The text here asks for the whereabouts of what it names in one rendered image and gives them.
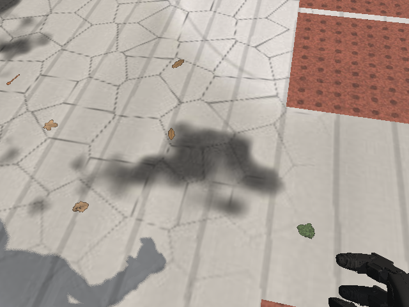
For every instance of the right robot hand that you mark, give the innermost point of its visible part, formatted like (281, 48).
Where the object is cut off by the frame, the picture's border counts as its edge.
(380, 269)

